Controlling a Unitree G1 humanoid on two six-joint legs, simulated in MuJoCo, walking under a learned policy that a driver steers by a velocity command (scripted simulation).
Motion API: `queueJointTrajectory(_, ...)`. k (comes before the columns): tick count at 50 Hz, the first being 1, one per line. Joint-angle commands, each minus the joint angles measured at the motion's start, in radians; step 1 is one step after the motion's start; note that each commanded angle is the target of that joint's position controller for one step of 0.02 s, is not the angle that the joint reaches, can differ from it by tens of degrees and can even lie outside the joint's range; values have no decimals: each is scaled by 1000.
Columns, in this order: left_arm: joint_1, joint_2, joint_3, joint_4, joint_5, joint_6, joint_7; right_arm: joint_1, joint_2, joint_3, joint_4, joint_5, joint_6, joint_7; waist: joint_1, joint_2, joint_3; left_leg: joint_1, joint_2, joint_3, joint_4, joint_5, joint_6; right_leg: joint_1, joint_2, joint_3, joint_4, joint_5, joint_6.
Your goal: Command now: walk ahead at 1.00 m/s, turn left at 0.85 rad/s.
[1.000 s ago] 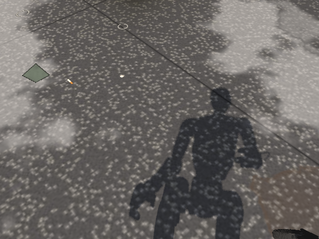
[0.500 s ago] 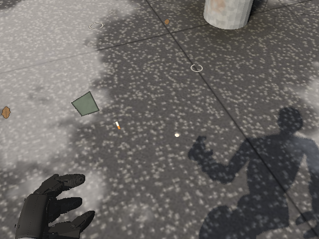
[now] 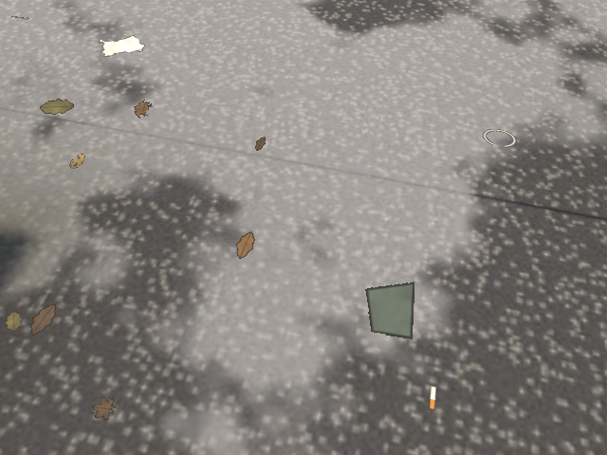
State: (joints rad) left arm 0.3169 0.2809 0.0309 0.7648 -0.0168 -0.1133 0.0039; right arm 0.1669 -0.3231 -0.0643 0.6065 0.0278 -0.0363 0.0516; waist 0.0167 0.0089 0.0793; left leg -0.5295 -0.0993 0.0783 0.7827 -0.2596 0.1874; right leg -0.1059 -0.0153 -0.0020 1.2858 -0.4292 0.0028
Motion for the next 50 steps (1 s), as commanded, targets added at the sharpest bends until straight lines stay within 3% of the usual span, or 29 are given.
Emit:
queueJointTrajectory(1, -134, 146, 14, -190, -24, -83, 2, 220, -151, -53, -12, -26, -46, -10, -69, -100, -159, 669, 332, -836, -561, -288, 192, -716, -37, 148, 111, 90, -47)
queueJointTrajectory(2, -98, 130, 15, -160, -1, -66, 7, 149, -114, -39, -14, -31, -54, -10, -13, -126, -108, 514, 278, -708, -549, -175, 162, -621, -75, 147, 38, 127, -31)
queueJointTrajectory(4, -37, 130, 21, -133, 12, -24, 1, 87, -61, -19, -8, -35, -56, -21, 46, -44, -43, 306, 215, -551, -572, -66, 150, -528, -123, 127, -54, 151, 10)
queueJointTrajectory(9, -294, 27, -19, -216, 44, -17, -13, 170, -49, -8, 66, -17, -61, -61, -58, -7, 45, 88, 98, -271, -596, 151, 80, -415, -98, 13, -496, 588, 59)
queueJointTrajectory(12, -399, 42, -12, -244, 11, -29, -25, 259, -86, -17, 112, -1, -71, -53, -130, 14, 48, 175, 153, -294, -641, 92, 67, -339, -48, -1, -706, 731, 44)
queueJointTrajectory(15, -450, 84, 8, -269, -6, -34, -40, 316, -73, -15, 168, 0, -51, -58, -133, 47, 59, 469, 229, -316, -578, 272, 39, -458, -36, 16, -822, 648, -2)
queueJointTrajectory(17, -345, 130, 34, -253, -9, -32, -40, 309, -105, -22, 182, -24, -31, -64, -57, 93, -32, 618, 262, -313, -442, 715, 8, -379, 20, -22, -796, 501, -38)
queueJointTrajectory(19, 20, 193, 67, -190, -33, -6, -16, 201, -152, -28, 166, -64, -13, -56, 176, 145, -248, 521, 237, -261, -23, 1032, -39, 26, 3, -33, -702, 396, -93)
queueJointTrajectory(20, 222, 256, 76, -145, -4, 4, -8, 266, -44, 1, 144, -79, -25, -56, 180, -64, -439, 202, 141, -241, 384, 631, -67, 450, -174, 211, -588, 215, -168)
queueJointTrajectory(21, 260, 251, 76, -96, 8, -8, -32, 425, 69, 42, 155, -3, -49, -38, 96, -505, -612, -92, -33, -276, 715, -187, -118, 679, -372, 838, -897, -268, -327)
queueJointTrajectory(22, 222, 141, 56, -103, 7, -5, -30, 305, -45, 24, 149, 35, -58, -41, 142, -335, -472, -217, 51, -275, 730, -151, -87, 620, -342, 894, -1016, -414, -265)
queueJointTrajectory(23, 151, 102, 45, -104, 22, 3, -22, 126, -79, 19, 102, 39, -66, -39, 149, -166, -279, -249, 89, -239, 716, -132, -85, 455, -317, 704, -1002, -172, -244)
queueJointTrajectory(24, 90, 122, 46, -94, 38, 0, -30, 17, -57, 26, 67, 13, -77, -41, 109, 18, -131, -220, 107, -215, 652, -129, -92, 245, -275, 576, -1011, 182, -236)
queueJointTrajectory(25, 25, 115, 42, -95, 47, -10, -34, 7, -46, 20, 61, -9, -78, -42, 46, 29, -95, -165, 143, -213, 578, -116, -105, 120, -252, 456, -986, 498, -241)
queueJointTrajectory(26, -8, 75, 28, -89, 53, -14, -39, 38, -35, 18, 72, -8, -69, -39, 1, 7, -86, -104, 164, -207, 539, -132, -120, 43, -225, 360, -986, 722, -235)
queueJointTrajectory(27, -24, 43, 16, -75, 40, -18, -44, 74, -18, 20, 82, -4, -56, -40, -30, -21, -86, -86, 173, -196, 466, -132, -135, 11, -208, 296, -999, 823, -226)
queueJointTrajectory(29, -57, 66, 16, -57, 12, -24, -39, 83, 11, 31, 84, -22, -45, -41, -60, -50, -61, -49, 174, -149, 282, -84, -168, -78, -177, 195, -1031, 989, -223)
queueJointTrajectory(32, -47, 145, 40, -37, 3, -13, -12, -32, 39, 52, 60, -38, -66, -22, -22, -72, -85, 118, 117, -70, -89, 263, -187, -165, -87, 43, -1072, 955, -191)
queueJointTrajectory(35, 22, 164, 46, 3, -8, -4, 1, -121, -9, 38, 37, -45, -71, -5, 6, -93, -103, 187, 87, -112, -269, 492, -165, -80, -116, 66, -1070, 779, -157)
queueJointTrajectory(37, 20, 163, 50, 19, -3, 10, 6, -102, -51, 20, 47, -50, -70, -6, -20, -91, -111, 217, 83, -131, -300, 485, -141, -19, -132, 75, -1002, 756, -133)
queueJointTrajectory(39, -12, 159, 48, 16, 3, 33, 9, 58, -82, -2, 112, -60, -71, -13, -104, -67, -170, 376, 64, -112, -324, 499, -120, -6, -94, 48, -793, 825, -88)
queueJointTrajectory(40, 5, 135, 38, 2, 17, 40, 10, 119, -131, -13, 126, -69, -70, -22, -115, 25, -236, 511, 159, -177, -301, 832, -89, -67, -28, 10, -589, 665, -43)
queueJointTrajectory(41, 178, 30, 3, 17, 28, 45, 2, 120, -138, 3, 108, -99, -61, -30, -40, 253, -367, 771, 430, -479, -242, 1235, 111, -312, 85, 15, -196, -52, 27)
queueJointTrajectory(42, 294, 21, -11, 66, 7, 53, -10, 134, -56, 23, 121, -74, -55, -20, -27, 253, -525, 825, 489, -634, -252, 1187, 199, -356, 81, 150, -55, -271, 41)
queueJointTrajectory(43, 216, 110, 9, 61, -2, 64, -13, 70, -37, 26, 109, -43, -47, -13, -38, 145, -447, 726, 441, -576, -285, 1032, 171, -387, 33, 166, -29, -255, 48)
queueJointTrajectory(44, 105, 140, 21, 36, 0, 78, -3, 2, -28, 28, 103, -30, -39, -13, -32, 67, -352, 609, 401, -518, -317, 846, 129, -415, -1, 133, -64, -199, 56)
queueJointTrajectory(45, 29, 144, 28, 27, 8, 96, 12, -49, -10, 37, 101, -32, -32, -15, -24, 9, -270, 474, 366, -477, -368, 688, 97, -410, -22, 113, -128, -159, 63)
queueJointTrajectory(47, 15, 113, 26, 21, 18, 134, 28, -92, -34, 29, 115, -56, -20, -21, 20, 73, -212, 276, 315, -424, -439, 530, 56, -285, -42, 94, -266, -89, 73)
queueJointTrajectory(50, 22, 61, 12, 46, 22, 146, 40, -105, -46, 20, 138, -65, -11, -34, 29, 93, -235, 205, 272, -338, -472, 455, 45, -158, -30, 58, -462, -15, 74)
